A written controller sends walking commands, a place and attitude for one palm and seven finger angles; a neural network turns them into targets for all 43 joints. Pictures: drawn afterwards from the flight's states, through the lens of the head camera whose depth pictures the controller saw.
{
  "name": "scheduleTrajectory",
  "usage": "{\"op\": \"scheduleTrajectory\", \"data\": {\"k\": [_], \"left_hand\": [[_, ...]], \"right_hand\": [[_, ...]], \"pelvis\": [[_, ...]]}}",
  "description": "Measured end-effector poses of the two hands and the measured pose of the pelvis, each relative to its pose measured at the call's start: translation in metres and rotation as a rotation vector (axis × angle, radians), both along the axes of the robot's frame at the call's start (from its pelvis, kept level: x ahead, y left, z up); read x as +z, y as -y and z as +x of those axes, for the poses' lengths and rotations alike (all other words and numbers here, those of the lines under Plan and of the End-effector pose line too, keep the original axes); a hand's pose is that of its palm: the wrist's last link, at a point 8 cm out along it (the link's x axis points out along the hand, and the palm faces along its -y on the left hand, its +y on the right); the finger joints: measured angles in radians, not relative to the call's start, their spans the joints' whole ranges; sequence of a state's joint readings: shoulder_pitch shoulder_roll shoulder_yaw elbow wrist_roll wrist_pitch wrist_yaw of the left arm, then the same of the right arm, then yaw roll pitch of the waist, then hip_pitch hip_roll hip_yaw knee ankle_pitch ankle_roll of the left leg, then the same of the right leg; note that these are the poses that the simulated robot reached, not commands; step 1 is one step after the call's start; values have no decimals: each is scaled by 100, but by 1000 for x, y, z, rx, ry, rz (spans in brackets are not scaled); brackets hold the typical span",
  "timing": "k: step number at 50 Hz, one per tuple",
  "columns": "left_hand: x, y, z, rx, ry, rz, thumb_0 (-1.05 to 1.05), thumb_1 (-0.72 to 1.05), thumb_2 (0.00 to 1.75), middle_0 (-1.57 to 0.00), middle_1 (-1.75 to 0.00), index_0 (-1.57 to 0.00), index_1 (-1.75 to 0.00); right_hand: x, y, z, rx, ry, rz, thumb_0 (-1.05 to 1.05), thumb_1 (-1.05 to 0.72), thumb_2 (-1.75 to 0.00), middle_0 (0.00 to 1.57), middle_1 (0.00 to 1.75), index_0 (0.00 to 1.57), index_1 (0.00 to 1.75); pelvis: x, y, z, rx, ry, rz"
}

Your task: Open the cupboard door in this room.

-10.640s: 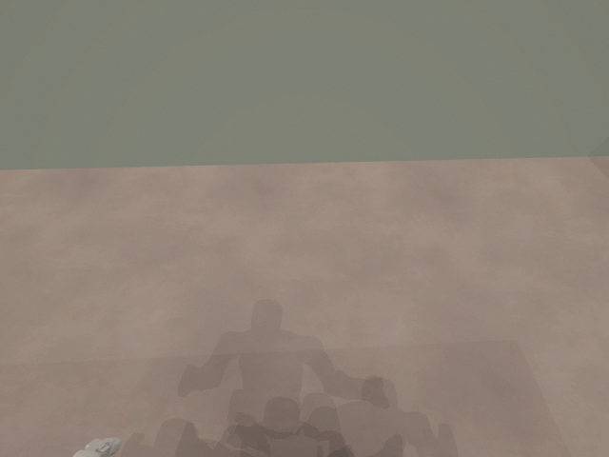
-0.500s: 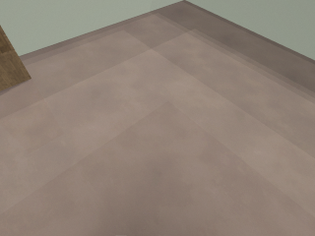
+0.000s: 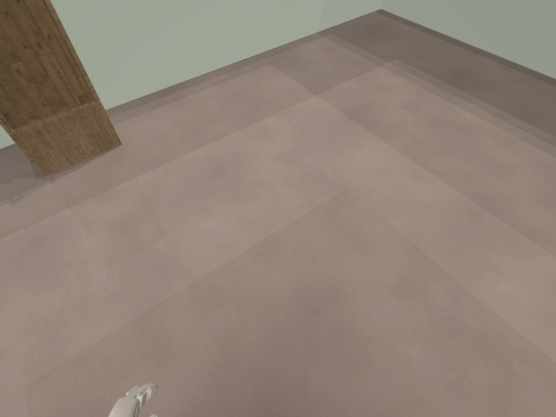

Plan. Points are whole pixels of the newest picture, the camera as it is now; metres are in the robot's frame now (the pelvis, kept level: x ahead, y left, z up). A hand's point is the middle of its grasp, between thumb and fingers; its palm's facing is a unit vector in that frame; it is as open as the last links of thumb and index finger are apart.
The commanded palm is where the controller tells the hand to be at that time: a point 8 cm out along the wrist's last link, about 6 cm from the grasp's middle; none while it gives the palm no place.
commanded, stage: turn or walk to find it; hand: left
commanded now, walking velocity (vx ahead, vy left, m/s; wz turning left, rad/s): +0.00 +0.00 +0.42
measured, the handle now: out of the picture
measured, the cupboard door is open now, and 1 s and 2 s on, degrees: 0 0 0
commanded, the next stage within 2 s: stand and wait in 0.28 s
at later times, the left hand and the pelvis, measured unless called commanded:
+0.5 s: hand out of the picture -0.07 +0.20 -0.17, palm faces +0.27 -0.93 -0.25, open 7.4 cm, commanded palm none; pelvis -0.03 +0.01 +0.00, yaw +12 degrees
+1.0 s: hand out of the picture -0.05 +0.19 -0.17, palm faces +0.28 -0.94 -0.21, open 7.3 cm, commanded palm none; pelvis -0.03 +0.01 +0.00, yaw +15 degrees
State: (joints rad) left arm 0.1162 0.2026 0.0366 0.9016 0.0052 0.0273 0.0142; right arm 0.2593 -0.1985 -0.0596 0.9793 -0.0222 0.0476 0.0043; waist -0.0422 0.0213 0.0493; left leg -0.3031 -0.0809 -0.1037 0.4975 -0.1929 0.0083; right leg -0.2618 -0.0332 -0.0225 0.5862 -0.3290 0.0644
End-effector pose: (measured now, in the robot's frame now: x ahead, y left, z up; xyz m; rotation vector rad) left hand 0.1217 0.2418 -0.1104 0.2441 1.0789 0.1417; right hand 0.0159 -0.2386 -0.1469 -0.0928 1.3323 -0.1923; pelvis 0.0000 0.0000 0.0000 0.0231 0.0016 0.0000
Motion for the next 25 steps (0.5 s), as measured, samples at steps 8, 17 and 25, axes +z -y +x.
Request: {"op": "scheduleTrajectory", "data": {"k": [8, 17, 25], "left_hand": [[9, 24, -57, 99, -43, 12, 0, 91, 90, -20, -30, -20, -30], [0, 19, -131, 250, -146, -5, 0, 91, 90, -20, -30, -20, -30], [-30, -7, -213, 363, -294, -54, 0, 91, 90, -20, -30, -20, -30]], "right_hand": [[-3, 34, -2, 68, -49, 9, 1, -90, -90, 20, 30, 20, 30], [4, 34, 34, 206, -60, -23, 1, -91, -90, 20, 30, 20, 30], [12, -19, 102, 341, 119, -59, 1, -91, -90, 20, 30, 20, 30]], "pelvis": [[7, 22, -10, 89, 23, 18], [9, 22, -15, 182, 14, 31], [-5, -8, -26, 212, 11, -15]]}}
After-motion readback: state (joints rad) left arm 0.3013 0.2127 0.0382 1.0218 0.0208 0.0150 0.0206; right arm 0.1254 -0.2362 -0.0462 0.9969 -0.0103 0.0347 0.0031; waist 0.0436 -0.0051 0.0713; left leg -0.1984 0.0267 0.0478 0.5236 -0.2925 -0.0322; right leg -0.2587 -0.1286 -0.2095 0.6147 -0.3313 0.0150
